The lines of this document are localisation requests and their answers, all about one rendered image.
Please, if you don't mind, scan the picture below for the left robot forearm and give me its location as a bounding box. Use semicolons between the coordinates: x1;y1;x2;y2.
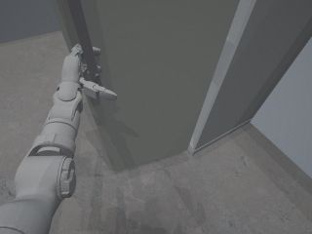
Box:
14;81;83;196

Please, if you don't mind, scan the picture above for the left robot hand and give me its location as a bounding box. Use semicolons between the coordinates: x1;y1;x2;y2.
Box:
60;44;117;100

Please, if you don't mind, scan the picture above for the fridge door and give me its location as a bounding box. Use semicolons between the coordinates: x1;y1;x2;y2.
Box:
50;0;240;172

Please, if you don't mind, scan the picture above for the handle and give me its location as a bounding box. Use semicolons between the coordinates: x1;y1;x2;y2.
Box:
67;0;102;87

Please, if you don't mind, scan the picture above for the left robot upper arm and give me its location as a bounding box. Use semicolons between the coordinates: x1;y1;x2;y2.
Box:
0;155;77;234

